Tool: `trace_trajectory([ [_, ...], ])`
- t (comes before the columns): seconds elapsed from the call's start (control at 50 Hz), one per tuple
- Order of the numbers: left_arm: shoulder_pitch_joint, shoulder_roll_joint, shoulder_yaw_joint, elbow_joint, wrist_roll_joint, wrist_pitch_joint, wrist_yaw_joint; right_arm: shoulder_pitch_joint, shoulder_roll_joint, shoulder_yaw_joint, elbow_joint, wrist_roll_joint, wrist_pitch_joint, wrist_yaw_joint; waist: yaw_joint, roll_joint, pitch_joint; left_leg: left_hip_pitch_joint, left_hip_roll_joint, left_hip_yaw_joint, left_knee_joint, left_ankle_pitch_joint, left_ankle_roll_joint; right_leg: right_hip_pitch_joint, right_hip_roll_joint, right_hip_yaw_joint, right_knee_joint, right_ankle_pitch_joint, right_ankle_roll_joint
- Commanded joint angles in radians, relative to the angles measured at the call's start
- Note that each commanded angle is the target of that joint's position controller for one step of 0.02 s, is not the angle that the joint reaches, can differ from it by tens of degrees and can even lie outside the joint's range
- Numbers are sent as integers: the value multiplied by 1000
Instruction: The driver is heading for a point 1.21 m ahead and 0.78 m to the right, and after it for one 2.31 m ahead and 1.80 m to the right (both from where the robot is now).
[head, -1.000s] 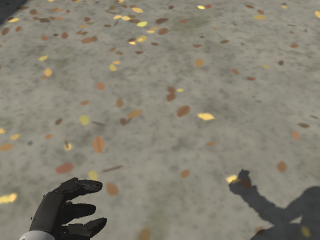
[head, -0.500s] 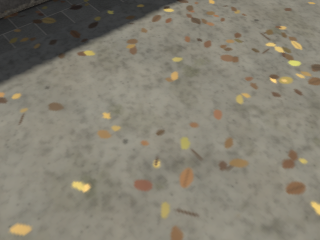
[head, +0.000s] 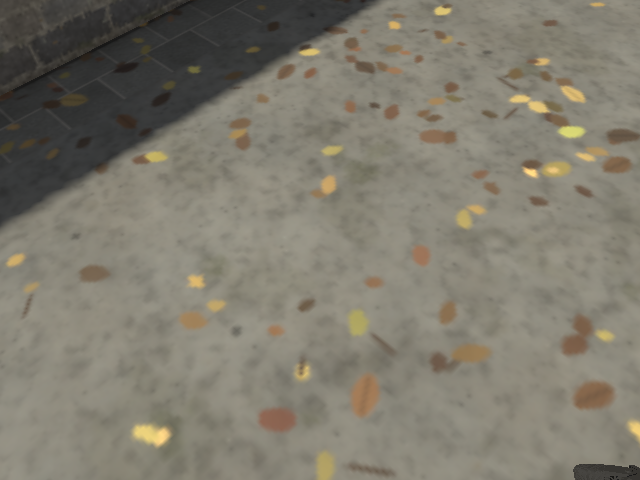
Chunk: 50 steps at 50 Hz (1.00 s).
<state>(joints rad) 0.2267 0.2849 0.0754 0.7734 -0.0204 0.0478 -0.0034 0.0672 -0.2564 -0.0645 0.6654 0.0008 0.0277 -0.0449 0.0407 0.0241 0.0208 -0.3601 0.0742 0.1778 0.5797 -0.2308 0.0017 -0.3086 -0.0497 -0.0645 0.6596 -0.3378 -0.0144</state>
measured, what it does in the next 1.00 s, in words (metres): steps on the spot, turning right: left foot, then right foot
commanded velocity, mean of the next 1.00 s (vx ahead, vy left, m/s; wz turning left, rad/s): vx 0.00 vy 0.00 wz -0.92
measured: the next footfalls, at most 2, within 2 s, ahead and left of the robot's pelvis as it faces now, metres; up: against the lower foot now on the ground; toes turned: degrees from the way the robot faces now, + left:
left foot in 0.54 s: +0.17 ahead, +0.05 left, +0.00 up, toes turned -40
right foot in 0.98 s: -0.04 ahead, -0.16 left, +0.00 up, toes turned -60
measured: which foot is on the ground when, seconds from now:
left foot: down 0.00-0.00, up 0.02-0.52, down 0.54-0.98, up 1.00-1.00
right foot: down 0.00-0.54, up 0.56-0.96, down 0.98-1.00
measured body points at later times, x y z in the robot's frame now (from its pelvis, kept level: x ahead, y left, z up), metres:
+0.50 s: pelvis +0.03 -0.02 +0.01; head +0.06 -0.05 +0.46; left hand +0.32 +0.17 -0.05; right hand +0.09 -0.35 -0.07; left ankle +0.14 +0.09 -0.71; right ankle -0.02 -0.10 -0.73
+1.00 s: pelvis +0.03 -0.05 +0.00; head +0.04 -0.10 +0.44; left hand +0.37 -0.02 -0.07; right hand -0.12 -0.34 -0.11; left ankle +0.14 +0.08 -0.72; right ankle -0.05 -0.12 -0.73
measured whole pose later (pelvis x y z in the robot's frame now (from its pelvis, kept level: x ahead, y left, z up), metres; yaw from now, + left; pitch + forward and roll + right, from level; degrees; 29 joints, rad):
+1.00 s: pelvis +0.03 -0.05 +0.00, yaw -56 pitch +2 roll +2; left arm 0.18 0.33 0.10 0.54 -0.02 0.08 -0.01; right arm 0.12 -0.32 -0.10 0.71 0.01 0.00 0.00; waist -0.01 0.02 0.08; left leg -0.28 0.16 0.20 0.67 -0.41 -0.07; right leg -0.37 -0.05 -0.04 0.63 -0.28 -0.02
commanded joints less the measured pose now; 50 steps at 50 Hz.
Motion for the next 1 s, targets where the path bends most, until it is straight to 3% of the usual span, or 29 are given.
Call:
trace_trajectory([
  [0.02,93,288,79,-66,19,-18,21,3,-59,-33,-79,-22,-2,1,-45,-366,-32,-328,-52,-13,411,-375,-78,239,-289,562,-282,664,-240],
  [0.04,115,282,76,-89,58,-41,10,-137,-72,-33,-121,-27,-19,0,39,-283,-97,-410,-122,-205,576,-462,-74,231,-329,653,-330,681,-354],
  [0.06,80,268,76,-97,62,-62,5,-147,-93,-40,-117,-8,-26,-1,12,-195,-91,-438,-105,-262,623,-376,-52,245,-278,588,-333,579,-315],
  [0.08,18,244,74,-109,31,-70,11,-119,-110,-49,-96,-6,-28,-7,-24,-133,-77,-450,-87,-277,610,-274,-42,251,-224,515,-315,541,-252],
  [0.1,-23,204,62,-123,2,-65,21,-102,-119,-54,-77,-15,-25,-16,-38,-115,-85,-443,-73,-282,597,-214,-45,249,-200,471,-300,541,-213],
  [0.12,-42,179,54,-136,-12,-56,32,-91,-119,-56,-75,-18,-24,-18,-50,-129,-98,-407,-77,-285,595,-168,-52,229,-175,445,-293,557,-199],
  [0.16,-17,161,49,-149,-7,-42,47,-79,-95,-52,-72,-12,-30,-9,-48,-123,-135,-378,-106,-284,592,-101,-64,250,-140,431,-280,583,-191],
  [0.26,15,191,63,-179,-7,-25,62,-106,-81,-44,-73,-2,-45,0,-29,-145,-130,-373,-145,-311,370,-57,-86,292,-102,497,-262,510,-176],
  [0.34,-19,207,71,-217,-6,-13,61,-114,-94,-46,-63,4,-57,12,-23,-176,-116,-286,-166,-328,231,-52,-91,233,-74,572,-244,438,-167],
  [0.44,-57,214,72,-257,-6,0,51,-102,-121,-52,-55,7,-81,29,-15,-203,-130,-166,-178,-344,89,-73,-73,219,-50,666,-189,549,-165],
  [0.5,-110,213,69,-285,-16,5,45,-41,-148,-66,-36,12,-92,40,-46,-210,-130,7,-168,-326,-118,-3,-53,167,-3,704,-159,493,-135],
  [0.52,-129,201,62,-295,-21,6,43,-6,-156,-72,-23,12,-94,40,-66,-188,-133,121,-139,-315,-232,121,-41,111,34,686,-127,390,-109],
  [0.54,-64,146,46,-289,-11,8,39,6,-189,-80,-25,3,-87,37,-36,-63,-187,288,17,-421,-247,209,21,13,103,607,5,38,-67],
  [0.56,31,103,32,-292,-2,5,32,-25,-245,-81,-46,-20,-73,31,37,212,-182,395,230,-654,-230,472,163,-195,257,413,205,-361,-14],
  [0.58,18,208,62,-293,-2,-7,27,9,-209,-81,-44,-38,-73,32,8,240,-153,331,346,-773,-254,466,272,-299,189,342,425,-349,42],
  [0.6,1,264,79,-275,-6,-9,24,-16,-165,-68,-61,-29,-73,26,-1,161,-120,284,303,-672,-251,380,267,-310,128,302,513,-260,69],
  [0.62,-5,265,84,-259,-8,-1,25,-49,-133,-58,-67,-20,-65,15,0,110,-88,248,227,-554,-248,262,224,-315,98,273,547,-177,82],
  [0.66,0,211,68,-256,-9,13,19,-62,-128,-46,-73,-10,-46,-6,-12,87,-54,205,167,-425,-264,212,198,-339,67,205,627,-82,99],
  [0.68,-17,184,57,-268,-14,13,15,-45,-139,-45,-68,-15,-40,-12,-23,93,-40,202,151,-369,-280,230,198,-351,46,160,601,-54,102],
  [0.74,-88,143,39,-305,-15,5,12,29,-169,-53,-49,-27,-31,-15,-79,123,-65,302,183,-303,-294,294,226,-396,-16,104,491,-34,123],
  [0.82,-89,119,28,-311,-2,2,1,20,-212,-69,-41,-20,-25,4,-79,129,-105,308,221,-199,-283,343,221,-291,-56,65,318,-17,114],
  [0.86,-67,122,32,-300,-3,8,-5,-6,-225,-75,-40,-10,-25,17,-63,138,-105,264,225,-136,-271,336,197,-194,-46,26,219,6,94],
  [0.92,-52,134,45,-296,-7,29,-15,0,-230,-81,-27,17,-37,39,-47,142,-102,269,256,-94,-212,310,153,-98,-26,-14,62,24,48],
  [0.94,-22,133,52,-287,-8,33,-17,-6,-223,-81,-22,28,-38,43,-22,130,-107,261,254,-69,-156,286,122,-36,-7,-30,-33,68,23],
  [0.96,26,141,64,-270,-3,34,-11,20,-196,-75,-8,38,-39,46,-1,91,-117,199,222,-33,-53,236,75,85,29,-25,-141,131,-11],
  [0.98,105,219,93,-251,0,28,4,75,-149,-61,9,23,-40,55,21,-86,-127,18,140,31,170,87,-1,292,-21,117,-241,416,-71],
  [1.0,107,346,108,-287,6,14,21,59,-83,-31,-54,-36,-41,59,-31,-416,-131,-337,2,34,519,-472,-90,456,-295,515,-201,881,-222],
])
